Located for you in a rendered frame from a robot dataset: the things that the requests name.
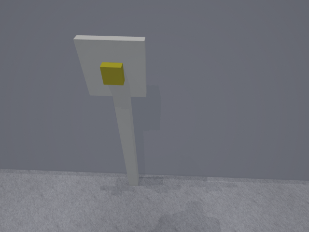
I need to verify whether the button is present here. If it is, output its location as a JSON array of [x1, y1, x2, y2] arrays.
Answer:
[[100, 62, 125, 85]]

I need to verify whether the panel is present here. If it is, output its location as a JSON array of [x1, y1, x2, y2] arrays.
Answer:
[[73, 35, 147, 186]]

